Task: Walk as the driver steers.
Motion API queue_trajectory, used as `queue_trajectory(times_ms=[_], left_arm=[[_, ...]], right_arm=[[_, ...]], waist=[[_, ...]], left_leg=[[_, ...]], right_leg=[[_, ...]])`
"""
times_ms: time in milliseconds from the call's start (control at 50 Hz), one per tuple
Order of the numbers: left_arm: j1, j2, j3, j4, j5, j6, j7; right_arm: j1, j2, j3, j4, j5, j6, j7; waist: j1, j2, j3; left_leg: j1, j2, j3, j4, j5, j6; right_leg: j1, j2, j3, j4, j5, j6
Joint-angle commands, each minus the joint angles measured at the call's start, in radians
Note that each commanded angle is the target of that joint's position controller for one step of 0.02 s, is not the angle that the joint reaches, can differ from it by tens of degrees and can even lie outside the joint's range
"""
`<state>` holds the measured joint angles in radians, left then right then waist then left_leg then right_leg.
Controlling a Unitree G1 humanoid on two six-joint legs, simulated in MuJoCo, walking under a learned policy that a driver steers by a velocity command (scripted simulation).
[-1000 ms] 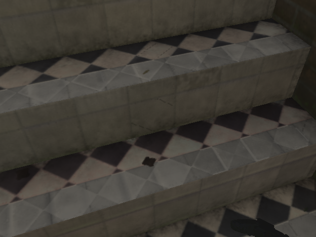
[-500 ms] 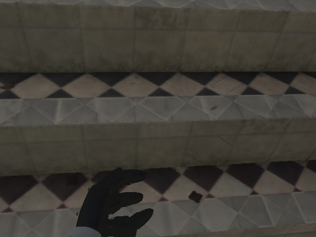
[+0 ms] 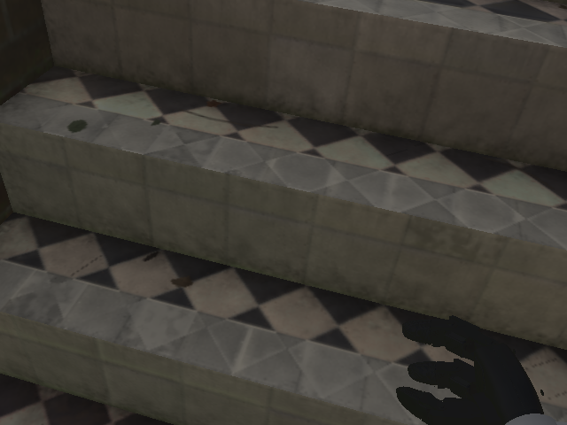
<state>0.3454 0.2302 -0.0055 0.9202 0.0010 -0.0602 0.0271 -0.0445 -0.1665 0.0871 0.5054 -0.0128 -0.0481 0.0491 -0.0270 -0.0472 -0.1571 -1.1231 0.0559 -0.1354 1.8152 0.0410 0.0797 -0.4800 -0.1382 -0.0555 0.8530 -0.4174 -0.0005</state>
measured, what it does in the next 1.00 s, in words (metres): climbs, turning right: left foot, then right foot 0.22 m higher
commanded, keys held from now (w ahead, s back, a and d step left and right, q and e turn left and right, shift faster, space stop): w+e+shift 0.64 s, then w+q+shift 0.04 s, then q+shift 0.32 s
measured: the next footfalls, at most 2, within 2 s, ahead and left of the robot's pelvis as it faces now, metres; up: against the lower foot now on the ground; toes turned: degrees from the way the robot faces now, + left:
left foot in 0.10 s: +0.15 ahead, +0.18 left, +0.00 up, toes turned +0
right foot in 0.56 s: +0.26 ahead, -0.19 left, +0.22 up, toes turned -34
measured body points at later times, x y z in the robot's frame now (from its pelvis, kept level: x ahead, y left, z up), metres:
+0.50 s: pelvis +0.14 +0.01 +0.05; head +0.14 +0.02 +0.50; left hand +0.46 +0.01 +0.03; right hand +0.01 -0.17 -0.10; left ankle +0.11 +0.18 -0.69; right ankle +0.18 -0.15 -0.37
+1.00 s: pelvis +0.29 -0.18 +0.28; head +0.27 -0.21 +0.73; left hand +0.36 +0.01 +0.14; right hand +0.45 -0.37 +0.21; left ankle +0.46 -0.16 -0.15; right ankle +0.25 -0.17 -0.46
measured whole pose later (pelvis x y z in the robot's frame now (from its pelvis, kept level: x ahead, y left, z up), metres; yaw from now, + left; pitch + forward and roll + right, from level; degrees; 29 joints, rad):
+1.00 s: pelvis +0.29 -0.18 +0.28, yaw -28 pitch +3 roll +4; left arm 0.38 0.11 -0.09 1.08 0.03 0.00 0.02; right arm -0.02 0.03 0.16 0.71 0.02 -0.04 0.01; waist 0.01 0.02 -0.07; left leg -1.37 -0.09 0.10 1.92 0.06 0.12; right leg -0.16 -0.02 -0.30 0.40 -0.20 -0.08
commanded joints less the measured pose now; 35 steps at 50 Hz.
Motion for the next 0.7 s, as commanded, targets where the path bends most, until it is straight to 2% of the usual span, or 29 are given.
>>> queue_trajectory(times_ms=[20,40,60,80,100,120,140,160,180,200,220,260,300,340,380,420,460,480,500,520,540,560,580,600,620,640,660,680,700], left_arm=[[-0.286,0.165,0.035,-0.160,-0.030,-0.050,-0.010],[-0.300,0.158,0.037,-0.180,-0.033,-0.050,-0.003],[-0.370,0.162,0.025,-0.215,-0.011,-0.050,0.003],[-0.371,0.119,0.003,-0.220,0.001,-0.043,0.000],[-0.343,0.010,-0.020,-0.244,0.012,-0.060,-0.016],[-0.282,-0.137,-0.044,-0.284,0.018,-0.088,-0.040],[-0.095,-0.220,-0.048,-0.267,-0.021,-0.128,-0.063],[-0.221,-0.236,-0.065,-0.311,-0.047,-0.130,-0.080],[-0.400,-0.215,-0.075,-0.397,-0.045,-0.115,-0.086],[-0.460,-0.217,-0.096,-0.414,-0.033,-0.081,-0.090],[-0.390,-0.174,-0.083,-0.406,-0.033,-0.049,-0.089],[-0.316,-0.115,-0.064,-0.380,-0.033,-0.008,-0.080],[-0.323,-0.113,-0.061,-0.377,-0.025,0.013,-0.060],[-0.398,-0.117,-0.060,-0.390,-0.022,0.033,-0.052],[-0.452,-0.124,-0.063,-0.416,-0.032,0.042,-0.060],[-0.570,-0.127,-0.070,-0.471,-0.038,0.057,-0.068],[-0.687,-0.151,-0.097,-0.546,-0.037,0.063,-0.071],[-0.704,-0.135,-0.100,-0.570,-0.045,0.061,-0.081],[-0.768,-0.138,-0.126,-0.589,-0.050,0.054,-0.104],[-0.760,-0.177,-0.139,-0.591,-0.069,0.054,-0.109],[-0.654,-0.091,-0.099,-0.554,-0.064,0.064,-0.103],[-0.445,-0.014,-0.048,-0.494,-0.036,0.063,-0.095],[-0.246,0.123,0.012,-0.473,-0.014,0.059,-0.102],[-0.059,0.206,0.051,-0.417,0.015,0.085,-0.081],[0.086,0.334,0.103,-0.348,0.024,0.101,-0.046],[-0.045,0.312,0.086,-0.331,0.040,0.080,-0.027],[-0.064,0.179,0.033,-0.287,0.049,0.068,-0.029],[-0.029,0.063,0.008,-0.217,0.057,0.050,-0.045],[-0.004,-0.012,-0.007,-0.138,0.053,0.033,-0.065]], right_arm=[[0.191,-0.064,0.008,0.072,0.017,0.017,-0.012],[0.207,-0.094,-0.020,0.089,0.046,0.014,-0.015],[0.310,-0.133,-0.049,0.154,0.050,0.009,-0.014],[0.417,-0.176,-0.082,0.220,0.037,0.000,-0.015],[0.496,-0.178,-0.095,0.279,0.022,-0.009,0.000],[0.554,-0.207,-0.095,0.288,-0.012,-0.028,0.009],[0.530,-0.219,-0.094,0.259,-0.042,-0.043,0.010],[0.465,-0.234,-0.109,0.266,-0.040,-0.037,0.002],[0.371,-0.185,-0.105,0.291,-0.028,-0.032,-0.011],[0.361,-0.114,-0.083,0.345,-0.055,-0.022,-0.019],[0.317,-0.028,-0.063,0.345,-0.070,-0.035,-0.034],[0.274,0.018,-0.047,0.369,-0.069,-0.060,-0.043],[0.343,-0.034,-0.055,0.408,-0.054,-0.063,-0.047],[0.431,-0.052,-0.053,0.424,-0.070,-0.056,-0.053],[0.469,-0.082,-0.058,0.423,-0.065,-0.048,-0.064],[0.483,-0.130,-0.068,0.420,-0.067,-0.035,-0.078],[0.570,-0.153,-0.080,0.451,-0.056,-0.021,-0.104],[0.564,-0.164,-0.083,0.461,-0.048,-0.014,-0.118],[0.523,-0.218,-0.094,0.454,-0.024,-0.004,-0.125],[0.570,-0.262,-0.102,0.491,0.002,0.002,-0.125],[0.613,-0.281,-0.103,0.513,0.012,-0.005,-0.124],[0.565,-0.356,-0.124,0.467,0.011,-0.013,-0.119],[0.489,-0.407,-0.137,0.401,-0.006,-0.013,-0.110],[0.412,-0.388,-0.147,0.324,0.020,-0.025,-0.096],[0.288,-0.318,-0.148,0.253,0.018,-0.065,-0.064],[0.052,-0.204,-0.138,0.156,-0.025,-0.078,-0.033],[-0.038,-0.024,-0.094,0.070,-0.038,-0.090,-0.010],[-0.081,0.078,-0.050,0.010,-0.039,-0.101,0.005],[-0.056,0.133,-0.021,-0.011,-0.040,-0.107,0.012]], waist=[[-0.150,0.047,0.022],[-0.151,0.015,0.003],[-0.206,0.008,-0.021],[-0.230,0.037,-0.018],[-0.211,0.101,0.022],[-0.121,0.314,0.061],[-0.017,0.308,-0.090],[-0.040,0.252,-0.081],[-0.036,0.215,0.049],[-0.015,0.181,0.107],[0.040,0.158,0.096],[0.089,0.100,0.101],[0.076,0.070,0.116],[0.030,0.054,0.147],[0.020,0.060,0.185],[-0.004,0.113,0.199],[-0.041,0.154,0.202],[-0.028,0.157,0.229],[-0.024,0.147,0.224],[0.004,0.211,0.153],[0.039,0.186,0.056],[0.113,0.297,-0.044],[0.218,0.339,-0.189],[0.271,0.213,-0.261],[0.250,-0.110,-0.309],[0.184,-0.198,-0.226],[0.116,-0.179,-0.091],[0.076,-0.073,0.010],[0.025,0.028,0.098]], left_leg=[[0.769,0.031,0.291,-0.611,-0.188,-0.023],[0.886,0.046,0.281,-0.797,-0.139,-0.021],[0.976,0.029,0.288,-0.956,-0.047,-0.012],[1.000,0.000,0.238,-1.180,-0.118,-0.009],[1.110,0.033,0.121,-1.215,-0.201,-0.042],[1.172,0.237,-0.268,-1.182,-0.048,-0.049],[1.242,0.427,-0.648,-1.350,-0.170,0.005],[1.203,0.488,-0.804,-1.556,-0.700,0.045],[1.108,0.453,-0.594,-1.535,-0.738,0.031],[0.971,0.396,-0.391,-1.496,-0.587,0.064],[0.851,0.373,-0.289,-1.478,-0.515,0.084],[0.725,0.361,-0.121,-1.477,-0.415,0.089],[0.806,0.378,0.018,-1.512,-0.335,0.076],[0.917,0.383,0.111,-1.532,-0.234,0.071],[0.966,0.353,0.222,-1.544,-0.214,0.052],[0.965,0.329,0.302,-1.614,-0.239,0.038],[1.020,0.344,0.307,-1.770,-0.264,0.055],[1.060,0.323,0.363,-1.804,-0.234,0.043],[0.928,0.288,0.444,-1.910,-0.145,0.065],[0.903,0.280,0.493,-1.889,0.243,0.090],[0.976,0.270,0.523,-1.756,0.925,0.123],[1.115,0.331,0.488,-1.560,1.574,0.176],[1.181,0.317,0.457,-1.278,1.787,0.157],[0.828,0.269,0.388,-0.938,1.506,0.106],[0.525,0.070,0.252,-0.590,0.334,0.060],[0.304,-0.087,0.010,-0.017,-0.014,0.027],[0.163,-0.065,-0.057,0.292,-0.042,0.054],[0.051,-0.056,-0.060,0.423,-0.017,0.101],[-0.055,-0.061,-0.067,0.540,-0.019,0.123]], right_leg=[[-0.452,-0.024,0.042,-0.452,-0.077,-0.177],[-0.405,-0.028,0.091,-0.406,-0.086,-0.195],[-0.308,-0.041,0.139,-0.325,-0.059,-0.194],[-0.167,-0.009,0.113,-0.119,0.040,-0.173],[-0.247,0.046,0.077,0.229,0.145,-0.167],[-0.584,0.177,0.185,0.777,0.054,-0.127],[-0.772,0.201,0.383,1.236,0.170,-0.116],[-0.971,0.178,0.350,1.465,0.291,-0.098],[-1.107,0.128,0.271,1.501,0.352,-0.087],[-1.082,0.086,0.240,1.575,0.378,-0.076],[-0.963,0.072,0.254,1.592,0.383,-0.074],[-0.861,0.095,0.276,1.624,0.445,-0.084],[-0.920,0.099,0.272,1.624,0.443,-0.093],[-1.036,0.106,0.236,1.687,0.399,-0.091],[-1.086,0.078,0.209,1.574,0.370,-0.086],[-1.040,0.044,0.117,1.434,0.343,-0.078],[-1.030,-0.021,0.022,1.260,0.213,-0.067],[-0.997,-0.054,0.010,1.113,0.171,-0.068],[-0.721,-0.039,-0.124,0.752,0.079,-0.082],[-0.431,0.005,-0.160,0.625,-0.120,-0.120],[-0.241,0.152,-0.322,0.664,-0.235,-0.130],[-0.125,0.254,-0.292,0.603,-0.344,-0.157],[0.035,0.301,-0.135,0.424,-0.263,-0.215],[0.326,0.172,0.315,0.183,-0.308,-0.314],[0.523,-0.001,1.004,-0.363,-0.584,-0.387],[0.387,-0.025,1.222,-0.596,-0.687,-0.285],[0.243,-0.044,1.027,-0.510,-0.509,-0.154],[0.158,-0.025,0.822,-0.388,-0.448,-0.108],[0.095,-0.005,0.701,-0.330,-0.293,-0.065]])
